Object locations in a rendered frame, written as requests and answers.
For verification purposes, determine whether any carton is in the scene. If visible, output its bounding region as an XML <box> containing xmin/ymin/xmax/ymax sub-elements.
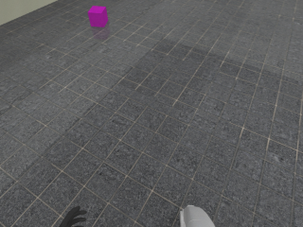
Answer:
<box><xmin>87</xmin><ymin>6</ymin><xmax>108</xmax><ymax>27</ymax></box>

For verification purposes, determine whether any robot left hand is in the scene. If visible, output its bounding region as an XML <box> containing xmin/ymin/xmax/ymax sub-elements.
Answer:
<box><xmin>59</xmin><ymin>206</ymin><xmax>87</xmax><ymax>227</ymax></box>

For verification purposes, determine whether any right robot thigh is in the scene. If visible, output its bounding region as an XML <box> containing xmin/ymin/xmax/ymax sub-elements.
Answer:
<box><xmin>180</xmin><ymin>206</ymin><xmax>215</xmax><ymax>227</ymax></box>

